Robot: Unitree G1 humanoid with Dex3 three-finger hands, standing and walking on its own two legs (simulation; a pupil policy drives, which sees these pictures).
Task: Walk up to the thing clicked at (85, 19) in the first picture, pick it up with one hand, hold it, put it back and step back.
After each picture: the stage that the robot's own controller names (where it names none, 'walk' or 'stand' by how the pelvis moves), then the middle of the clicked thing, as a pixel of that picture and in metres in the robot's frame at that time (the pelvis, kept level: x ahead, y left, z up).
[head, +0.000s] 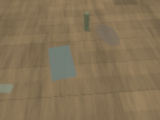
stand; (86, 21) +1.71 -0.07 -0.66
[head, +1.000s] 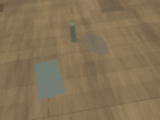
walk; (72, 32) +1.58 +0.21 -0.65
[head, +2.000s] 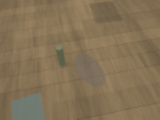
walk; (60, 56) +1.05 +0.28 -0.65
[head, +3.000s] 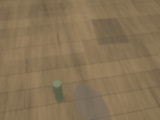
walk; (58, 91) +0.66 +0.20 -0.63
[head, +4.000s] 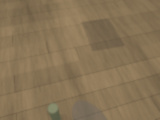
stand; (54, 114) +0.44 +0.18 -0.63
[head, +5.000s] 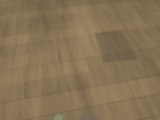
stand; out of the picture +0.41 +0.17 -0.65
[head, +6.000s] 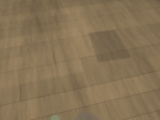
stand; out of the picture +0.41 +0.19 -0.65
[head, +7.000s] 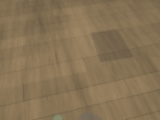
stand; out of the picture +0.42 +0.19 -0.66
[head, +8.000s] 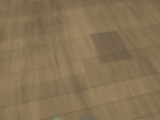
stand; out of the picture +0.41 +0.19 -0.66
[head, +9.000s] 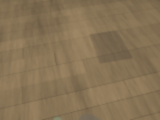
stand; out of the picture +0.41 +0.19 -0.66
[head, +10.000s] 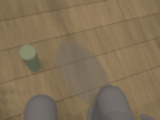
go down; (31, 60) +0.48 +0.18 -0.35
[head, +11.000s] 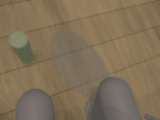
approach; (23, 50) +0.50 +0.19 -0.29
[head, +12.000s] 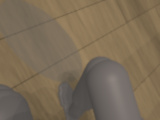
close in; out of the picture +0.50 +0.24 -0.18
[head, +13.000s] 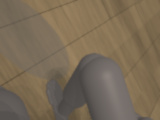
close; out of the picture +0.50 +0.25 -0.18
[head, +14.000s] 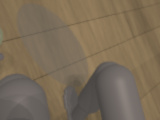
lift; out of the picture +0.41 +0.23 -0.15
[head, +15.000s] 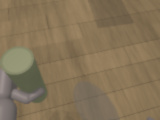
lift; (30, 80) +0.33 +0.16 +0.04
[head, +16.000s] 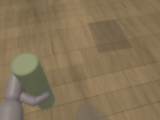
hold; (37, 85) +0.32 +0.15 +0.05
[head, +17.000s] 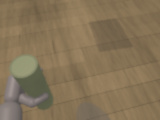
hold; (36, 86) +0.32 +0.16 +0.04
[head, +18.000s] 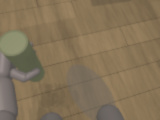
crouch; (27, 61) +0.41 +0.16 -0.02
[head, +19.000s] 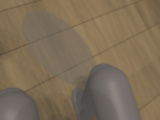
lower; out of the picture +0.52 +0.21 -0.09
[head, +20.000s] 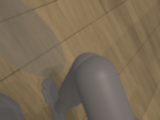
lower; out of the picture +0.49 +0.25 -0.19
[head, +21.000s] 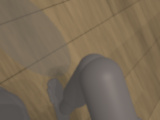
lower; out of the picture +0.48 +0.25 -0.19
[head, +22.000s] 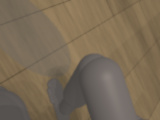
lower; out of the picture +0.48 +0.25 -0.19
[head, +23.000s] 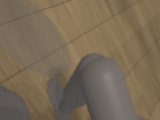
lower; out of the picture +0.48 +0.24 -0.18
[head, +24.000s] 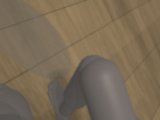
open; out of the picture +0.48 +0.23 -0.19
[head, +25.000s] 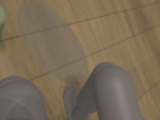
stand; out of the picture +0.48 +0.21 -0.20
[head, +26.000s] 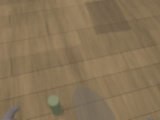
stand; (55, 106) +0.42 +0.15 -0.54
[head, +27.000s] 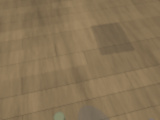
stand; out of the picture +0.41 +0.15 -0.60
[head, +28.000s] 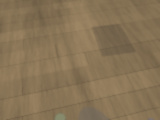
stand; out of the picture +0.40 +0.15 -0.60
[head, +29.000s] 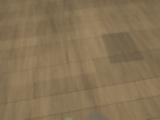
stand; out of the picture +0.41 +0.13 -0.66
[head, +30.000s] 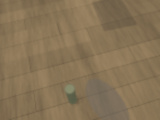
walk; (71, 94) +0.51 +0.11 -0.63
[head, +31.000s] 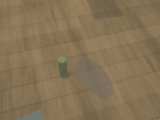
walk; (62, 67) +0.76 +0.14 -0.62
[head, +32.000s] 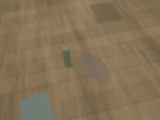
stand; (66, 57) +1.06 +0.21 -0.64
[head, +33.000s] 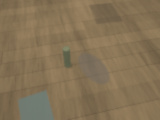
stand; (66, 57) +1.06 +0.15 -0.66
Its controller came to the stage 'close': yes
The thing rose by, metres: 0.69
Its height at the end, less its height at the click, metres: +0.00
